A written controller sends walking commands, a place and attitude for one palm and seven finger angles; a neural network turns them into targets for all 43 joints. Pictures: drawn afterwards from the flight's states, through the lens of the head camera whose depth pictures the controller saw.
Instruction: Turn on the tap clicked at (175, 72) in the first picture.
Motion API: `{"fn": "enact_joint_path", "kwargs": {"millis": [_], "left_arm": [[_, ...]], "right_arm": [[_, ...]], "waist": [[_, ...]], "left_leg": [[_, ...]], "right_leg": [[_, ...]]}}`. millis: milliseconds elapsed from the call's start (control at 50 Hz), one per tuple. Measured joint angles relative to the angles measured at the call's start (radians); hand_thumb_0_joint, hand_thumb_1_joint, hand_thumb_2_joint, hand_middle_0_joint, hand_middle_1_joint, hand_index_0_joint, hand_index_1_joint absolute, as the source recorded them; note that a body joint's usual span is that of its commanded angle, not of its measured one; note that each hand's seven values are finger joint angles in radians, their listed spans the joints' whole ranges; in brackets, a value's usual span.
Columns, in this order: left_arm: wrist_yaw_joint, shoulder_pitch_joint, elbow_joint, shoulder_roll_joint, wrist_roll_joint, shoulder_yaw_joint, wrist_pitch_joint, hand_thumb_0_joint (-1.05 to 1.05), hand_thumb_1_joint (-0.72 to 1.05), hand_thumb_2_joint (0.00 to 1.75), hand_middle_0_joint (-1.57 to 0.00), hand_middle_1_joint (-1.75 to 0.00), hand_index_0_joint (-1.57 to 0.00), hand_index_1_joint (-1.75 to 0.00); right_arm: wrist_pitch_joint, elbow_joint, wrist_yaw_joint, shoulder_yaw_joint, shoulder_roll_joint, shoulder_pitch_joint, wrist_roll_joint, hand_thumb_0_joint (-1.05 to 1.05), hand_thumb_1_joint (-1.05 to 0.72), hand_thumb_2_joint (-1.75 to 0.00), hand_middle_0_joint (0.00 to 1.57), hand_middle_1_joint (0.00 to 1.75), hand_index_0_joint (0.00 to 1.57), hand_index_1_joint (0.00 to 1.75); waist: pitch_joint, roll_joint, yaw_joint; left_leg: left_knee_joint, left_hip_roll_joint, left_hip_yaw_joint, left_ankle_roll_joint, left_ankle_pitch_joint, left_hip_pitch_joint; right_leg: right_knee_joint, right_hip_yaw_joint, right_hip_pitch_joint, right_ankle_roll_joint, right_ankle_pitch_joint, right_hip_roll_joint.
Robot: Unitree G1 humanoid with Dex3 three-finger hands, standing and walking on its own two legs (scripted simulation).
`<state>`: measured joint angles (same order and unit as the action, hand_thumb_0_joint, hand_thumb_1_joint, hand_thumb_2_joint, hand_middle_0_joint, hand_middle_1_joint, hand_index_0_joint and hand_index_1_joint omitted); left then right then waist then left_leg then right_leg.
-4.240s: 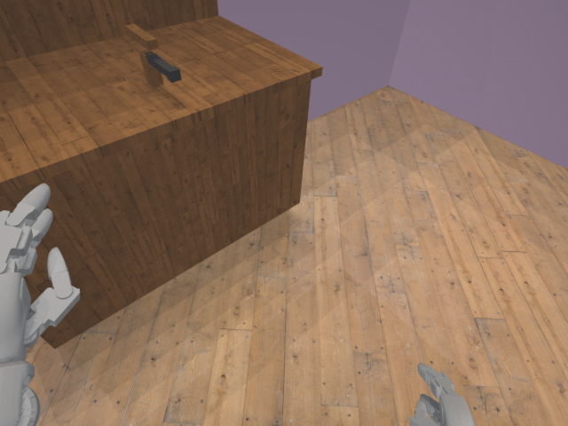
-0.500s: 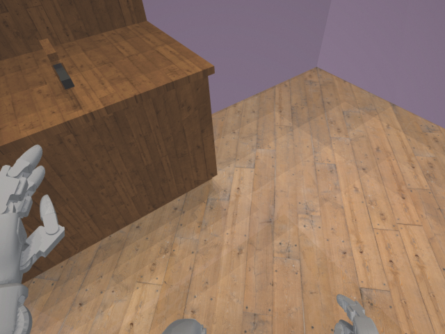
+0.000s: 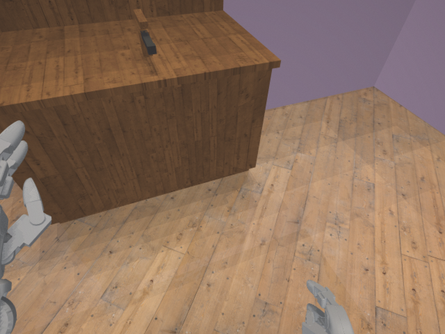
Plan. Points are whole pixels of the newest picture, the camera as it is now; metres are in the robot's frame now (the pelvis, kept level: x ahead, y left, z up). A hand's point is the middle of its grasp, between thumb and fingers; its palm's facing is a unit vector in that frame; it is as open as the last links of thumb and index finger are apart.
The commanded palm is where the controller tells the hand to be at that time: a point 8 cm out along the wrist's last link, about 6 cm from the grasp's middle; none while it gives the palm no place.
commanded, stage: take the last steps up to it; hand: left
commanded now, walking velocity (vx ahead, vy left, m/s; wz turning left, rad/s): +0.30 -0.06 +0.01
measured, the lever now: (151, 48) +0.95 +0.32 +0.07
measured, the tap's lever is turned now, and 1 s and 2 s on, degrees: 0 0 0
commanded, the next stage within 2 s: none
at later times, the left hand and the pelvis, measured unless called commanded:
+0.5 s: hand (39, 245) +0.17 +0.24 +0.18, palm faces +0.46 -0.80 -0.37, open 7.4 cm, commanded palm +0.12 +0.27 +0.18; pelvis -0.03 -0.01 -0.01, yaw +2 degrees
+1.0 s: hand (144, 193) +0.27 +0.14 +0.17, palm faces +0.34 -0.80 -0.49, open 7.4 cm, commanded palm +0.20 +0.20 +0.18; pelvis +0.05 -0.09 +0.00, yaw +1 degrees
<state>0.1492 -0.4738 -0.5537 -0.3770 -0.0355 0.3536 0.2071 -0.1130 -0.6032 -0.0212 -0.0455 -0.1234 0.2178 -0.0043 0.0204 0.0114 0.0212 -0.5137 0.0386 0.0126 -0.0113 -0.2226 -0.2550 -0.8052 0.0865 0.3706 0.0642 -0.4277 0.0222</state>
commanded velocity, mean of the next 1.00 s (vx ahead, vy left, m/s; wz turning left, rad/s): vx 0.30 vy -0.04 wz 0.02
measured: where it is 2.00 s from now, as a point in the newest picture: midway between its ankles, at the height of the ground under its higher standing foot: (247, 332)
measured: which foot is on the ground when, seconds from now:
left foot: down 0.00-0.10, up 0.12-0.44, down 0.46-0.82, up 0.84-1.00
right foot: up 0.00-0.06, down 0.08-0.46, up 0.48-0.80, down 0.82-1.00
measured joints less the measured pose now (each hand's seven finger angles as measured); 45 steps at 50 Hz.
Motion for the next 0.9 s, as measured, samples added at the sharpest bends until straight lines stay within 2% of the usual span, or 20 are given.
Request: {"fn": "enact_joint_path", "kwargs": {"millis": [60,100,120,160,200,240,320,440,460,480,520,560,600,660,740,800,820,840,880,900], "left_arm": [[0.0,0.004,0.049,-0.009,0.0,0.013,-0.003,0.02,0.89,0.9,-0.21,-0.31,-0.21,-0.31],[0.0,0.027,0.096,-0.001,0.01,0.008,-0.016,0.02,0.89,0.9,-0.21,-0.31,-0.21,-0.31],[-0.002,0.043,0.118,0.008,0.013,-0.004,-0.027,0.02,0.89,0.9,-0.21,-0.31,-0.21,-0.31],[-0.006,0.071,0.149,0.034,0.013,-0.035,-0.042,0.02,0.89,0.9,-0.21,-0.31,-0.21,-0.31],[-0.011,0.065,0.158,0.062,0.012,-0.05,-0.042,0.02,0.89,0.9,-0.21,-0.31,-0.21,-0.31],[-0.013,0.04,0.146,0.071,0.013,-0.057,-0.039,0.02,0.89,0.9,-0.21,-0.31,-0.21,-0.31],[-0.012,0.011,0.095,0.035,0.016,-0.055,-0.025,0.02,0.89,0.9,-0.21,-0.31,-0.21,-0.31],[0.018,-0.016,0.009,-0.012,0.006,-0.004,-0.008,0.02,0.89,0.9,-0.22,-0.31,-0.21,-0.31],[0.023,-0.016,0.0,-0.013,0.002,0.005,-0.004,0.02,0.89,0.9,-0.22,-0.31,-0.21,-0.31],[0.028,-0.007,0.004,-0.014,0.001,0.013,0.001,0.02,0.89,0.9,-0.21,-0.31,-0.21,-0.31],[0.03,0.012,0.038,-0.007,0.01,0.019,0.008,0.02,0.89,0.9,-0.21,-0.31,-0.21,-0.31],[0.019,0.024,0.073,-0.002,0.019,0.016,0.002,0.02,0.89,0.9,-0.21,-0.31,-0.21,-0.31],[0.01,0.032,0.081,0.003,0.029,0.006,-0.01,0.02,0.89,0.9,-0.21,-0.31,-0.21,-0.31],[0.001,0.018,0.058,0.015,0.035,-0.008,-0.011,0.02,0.89,0.9,-0.21,-0.31,-0.21,-0.31],[-0.008,0.0,0.047,0.003,0.034,-0.007,-0.003,0.02,0.89,0.9,-0.21,-0.31,-0.21,-0.31],[-0.008,0.013,0.06,-0.029,0.03,0.01,-0.006,0.02,0.89,0.9,-0.21,-0.31,-0.21,-0.31],[-0.007,0.025,0.062,-0.042,0.03,0.017,-0.008,0.02,0.89,0.9,-0.21,-0.31,-0.21,-0.31],[-0.007,0.047,0.067,-0.037,0.032,0.015,-0.01,0.02,0.89,0.9,-0.21,-0.31,-0.21,-0.31],[-0.011,0.08,0.071,-0.011,0.027,0.002,-0.016,0.02,0.89,0.9,-0.21,-0.31,-0.21,-0.31],[-0.014,0.081,0.068,0.002,0.023,-0.003,-0.015,0.02,0.89,0.9,-0.21,-0.31,-0.21,-0.31]], "right_arm": [[0.018,-0.012,-0.004,-0.007,0.0,-0.004,-0.001,0.01,-0.9,-0.9,0.2,0.3,0.2,0.3],[0.038,-0.021,-0.011,-0.004,-0.01,-0.01,-0.004,0.01,-0.9,-0.9,0.21,0.3,0.21,0.3],[0.048,-0.032,-0.015,0.001,-0.018,-0.012,-0.006,0.01,-0.9,-0.9,0.21,0.3,0.21,0.3],[0.057,-0.065,-0.021,0.01,-0.039,-0.011,-0.004,0.01,-0.9,-0.9,0.21,0.3,0.2,0.3],[0.067,-0.084,-0.027,0.015,-0.061,-0.008,-0.001,0.01,-0.9,-0.9,0.21,0.3,0.2,0.3],[0.072,-0.083,-0.035,0.023,-0.08,-0.001,0.0,0.01,-0.9,-0.9,0.2,0.3,0.2,0.3],[0.064,-0.059,-0.054,0.05,-0.109,0.022,0.001,0.01,-0.9,-0.9,0.2,0.3,0.2,0.3],[0.051,-0.014,-0.071,0.08,-0.139,0.046,0.0,0.01,-0.9,-0.9,0.2,0.3,0.2,0.3],[0.048,-0.002,-0.075,0.081,-0.142,0.047,0.0,0.01,-0.9,-0.9,0.2,0.3,0.2,0.3],[0.048,0.0,-0.077,0.083,-0.132,0.04,-0.002,0.01,-0.9,-0.9,0.2,0.3,0.2,0.3],[0.046,-0.003,-0.073,0.076,-0.104,0.031,-0.005,0.01,-0.9,-0.9,0.2,0.3,0.2,0.3],[0.04,-0.013,-0.062,0.059,-0.073,0.032,-0.003,0.01,-0.9,-0.9,0.2,0.3,0.2,0.3],[0.03,-0.019,-0.049,0.041,-0.045,0.039,-0.003,0.01,-0.9,-0.9,0.2,0.3,0.2,0.3],[0.021,-0.022,-0.031,0.017,-0.012,0.044,-0.002,0.01,-0.9,-0.9,0.2,0.3,0.2,0.3],[0.016,-0.019,-0.024,-0.003,0.014,0.045,0.003,0.01,-0.9,-0.9,0.2,0.3,0.2,0.3],[0.022,-0.013,-0.024,-0.007,0.016,0.039,0.001,0.01,-0.9,-0.9,0.2,0.3,0.2,0.3],[0.025,-0.012,-0.023,-0.005,0.012,0.033,-0.002,0.01,-0.9,-0.9,0.21,0.3,0.2,0.3],[0.032,-0.022,-0.022,0.001,-0.001,0.012,-0.005,0.01,-0.9,-0.9,0.21,0.3,0.2,0.3],[0.051,-0.053,-0.021,0.017,-0.033,-0.035,-0.007,0.01,-0.9,-0.9,0.21,0.3,0.2,0.3],[0.058,-0.064,-0.019,0.025,-0.048,-0.051,-0.008,0.01,-0.9,-0.9,0.21,0.3,0.2,0.3]], "waist": [[-0.016,0.021,0.014],[-0.021,0.039,0.017],[-0.02,0.044,0.014],[-0.016,0.03,0.017],[-0.018,0.009,0.018],[-0.022,-0.007,0.005],[-0.024,-0.033,-0.025],[-0.032,-0.037,-0.025],[-0.032,-0.031,-0.026],[-0.024,-0.042,-0.027],[-0.019,-0.055,-0.027],[-0.031,-0.048,-0.037],[-0.036,-0.037,-0.036],[-0.031,-0.018,-0.025],[-0.009,0.01,-0.015],[0.012,0.027,-0.013],[0.02,0.029,-0.014],[0.037,0.041,-0.014],[0.071,0.048,-0.018],[0.08,0.044,-0.019]], "left_leg": [[-0.03,0.002,-0.001,-0.001,-0.006,-0.033],[-0.111,0.013,-0.004,0.006,-0.1,-0.08],[-0.192,0.01,-0.002,0.008,-0.176,-0.113],[-0.402,-0.01,-0.009,-0.002,-0.207,-0.186],[-0.547,-0.012,-0.033,-0.014,-0.163,-0.236],[-0.584,0.0,-0.056,-0.021,-0.118,-0.255],[-0.42,0.026,-0.098,-0.018,-0.112,-0.206],[-0.047,0.027,-0.148,0.004,-0.139,-0.006],[0.013,0.027,-0.146,0.015,-0.103,0.029],[0.008,0.02,-0.151,0.019,-0.066,0.033],[-0.015,0.017,-0.163,0.018,-0.075,0.048],[0.0,0.026,-0.156,0.012,-0.084,0.066],[0.03,0.038,-0.15,0.005,-0.077,0.088],[0.067,0.06,-0.156,-0.01,-0.07,0.119],[0.077,0.089,-0.166,-0.039,-0.084,0.144],[-0.016,0.119,-0.156,-0.06,-0.146,0.123],[-0.097,0.13,-0.151,-0.047,-0.184,0.089],[-0.225,0.136,-0.124,-0.027,-0.23,0.038],[-0.5,0.095,-0.062,-0.008,-0.277,-0.079],[-0.6,0.074,-0.054,-0.007,-0.268,-0.128]], "right_leg": [[0.163,0.016,-0.098,-0.009,0.005,-0.015],[0.236,0.029,-0.126,-0.06,0.084,-0.026],[0.229,0.04,-0.119,-0.092,0.121,-0.024],[0.232,0.051,-0.12,-0.127,0.147,-0.006],[0.268,0.047,-0.129,-0.132,0.166,0.005],[0.314,0.045,-0.135,-0.13,0.195,0.01],[0.375,0.063,-0.134,-0.133,0.234,0.014],[0.333,0.063,-0.092,-0.125,0.215,-0.005],[0.292,0.063,-0.077,-0.119,0.194,-0.009],[0.23,0.047,-0.059,-0.107,0.139,-0.004],[0.042,0.009,-0.002,-0.085,0.023,-0.006],[-0.122,0.004,0.061,-0.068,0.012,-0.007],[-0.196,0.01,0.106,-0.053,0.051,0.006],[-0.148,0.025,0.131,-0.04,0.099,0.033],[0.042,0.052,0.086,-0.032,0.12,0.047],[0.216,0.09,-0.008,-0.037,0.15,0.029],[0.247,0.097,-0.024,-0.062,0.205,0.023],[0.209,0.105,-0.01,-0.093,0.22,0.016],[0.158,0.114,-0.003,-0.13,0.178,0.015],[0.159,0.113,-0.01,-0.137,0.164,0.016]]}}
